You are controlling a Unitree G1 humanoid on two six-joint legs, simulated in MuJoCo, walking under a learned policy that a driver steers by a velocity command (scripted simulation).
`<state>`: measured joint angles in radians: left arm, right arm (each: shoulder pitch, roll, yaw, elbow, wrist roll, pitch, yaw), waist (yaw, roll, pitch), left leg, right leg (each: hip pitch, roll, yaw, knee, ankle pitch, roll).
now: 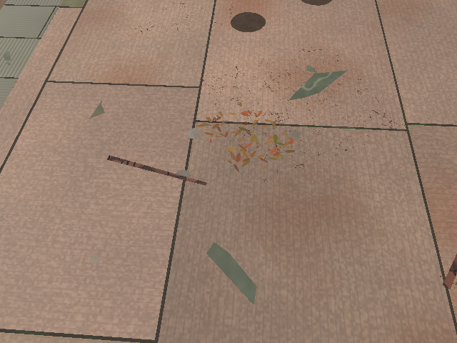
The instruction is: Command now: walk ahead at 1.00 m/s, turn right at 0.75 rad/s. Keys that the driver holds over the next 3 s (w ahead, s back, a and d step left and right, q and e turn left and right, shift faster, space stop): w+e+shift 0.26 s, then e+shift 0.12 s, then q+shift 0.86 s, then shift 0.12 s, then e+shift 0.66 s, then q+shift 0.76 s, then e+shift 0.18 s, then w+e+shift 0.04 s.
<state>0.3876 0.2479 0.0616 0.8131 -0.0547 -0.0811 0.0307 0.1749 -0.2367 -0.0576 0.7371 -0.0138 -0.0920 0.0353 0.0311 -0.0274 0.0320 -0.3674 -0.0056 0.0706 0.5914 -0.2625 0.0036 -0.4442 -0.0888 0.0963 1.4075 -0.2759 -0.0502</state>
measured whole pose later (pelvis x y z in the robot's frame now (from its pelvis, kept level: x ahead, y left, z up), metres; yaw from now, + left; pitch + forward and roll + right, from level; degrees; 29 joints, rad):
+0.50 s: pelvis +0.41 -0.08 +0.00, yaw -25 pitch +0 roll +0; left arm 0.27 0.28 0.05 0.68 0.00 -0.06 -0.03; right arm 0.06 -0.28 -0.03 0.64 0.01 -0.11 -0.02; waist 0.03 0.01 0.11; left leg -0.61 0.08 -0.12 1.27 -0.37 -0.04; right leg -0.33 0.16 -0.01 0.51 -0.19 -0.15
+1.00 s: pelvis +0.65 -0.11 +0.01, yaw -6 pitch +3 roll -2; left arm 0.01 0.25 0.03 0.65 0.01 0.00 0.02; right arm 0.25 -0.29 -0.08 0.60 0.01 0.02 -0.02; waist -0.05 0.00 0.07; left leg -0.43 -0.15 -0.15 0.44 -0.04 0.09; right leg -0.57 0.06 0.17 1.00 -0.39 0.05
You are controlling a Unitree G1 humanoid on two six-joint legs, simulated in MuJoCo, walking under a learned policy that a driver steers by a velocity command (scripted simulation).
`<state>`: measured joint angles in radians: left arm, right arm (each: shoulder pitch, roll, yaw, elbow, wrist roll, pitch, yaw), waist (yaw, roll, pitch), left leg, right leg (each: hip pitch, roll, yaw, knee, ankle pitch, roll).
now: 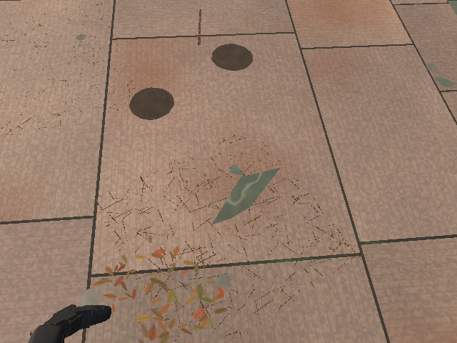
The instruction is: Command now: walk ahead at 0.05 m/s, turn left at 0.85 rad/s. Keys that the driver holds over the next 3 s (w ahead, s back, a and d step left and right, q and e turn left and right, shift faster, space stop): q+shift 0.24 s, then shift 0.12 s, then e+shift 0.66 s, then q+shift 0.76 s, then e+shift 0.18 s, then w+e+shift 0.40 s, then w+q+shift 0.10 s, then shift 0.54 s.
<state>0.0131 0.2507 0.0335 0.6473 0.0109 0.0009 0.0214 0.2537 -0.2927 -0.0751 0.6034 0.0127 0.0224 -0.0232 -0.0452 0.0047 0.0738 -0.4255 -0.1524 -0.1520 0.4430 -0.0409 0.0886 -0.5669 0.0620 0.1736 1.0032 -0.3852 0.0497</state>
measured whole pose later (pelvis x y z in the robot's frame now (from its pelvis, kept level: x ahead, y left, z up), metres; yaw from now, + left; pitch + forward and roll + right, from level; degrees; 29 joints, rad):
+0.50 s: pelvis +0.07 -0.08 +0.01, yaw +20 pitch +1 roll +2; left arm 0.17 0.23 0.04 0.72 0.00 0.00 0.01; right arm 0.17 -0.32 -0.07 0.60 0.00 0.06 -0.03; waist 0.03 0.04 0.05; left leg -0.40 -0.05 -0.14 0.97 -0.46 -0.10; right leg -0.28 0.03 0.10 0.46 -0.19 -0.02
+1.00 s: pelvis +0.06 -0.07 +0.01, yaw -4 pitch +2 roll +1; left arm 0.17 0.31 0.08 0.61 -0.03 0.07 -0.03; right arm 0.15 -0.27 -0.07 0.67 -0.01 0.02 -0.03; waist -0.01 -0.01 0.06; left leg -0.13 0.05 0.18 0.43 -0.33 0.00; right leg -0.53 -0.08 -0.03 0.87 -0.33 0.09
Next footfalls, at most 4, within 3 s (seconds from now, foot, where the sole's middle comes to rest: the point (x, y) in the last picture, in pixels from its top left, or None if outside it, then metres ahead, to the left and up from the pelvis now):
0.24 right None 0.18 -0.15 -0.77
0.66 left None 0.04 0.05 -0.77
1.08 right None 0.12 -0.22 -0.77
1.64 left None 0.10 0.03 -0.77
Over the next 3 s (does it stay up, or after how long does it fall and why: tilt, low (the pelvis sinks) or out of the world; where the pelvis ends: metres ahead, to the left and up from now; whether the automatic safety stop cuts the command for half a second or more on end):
stays up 0.69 -0.17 -0.01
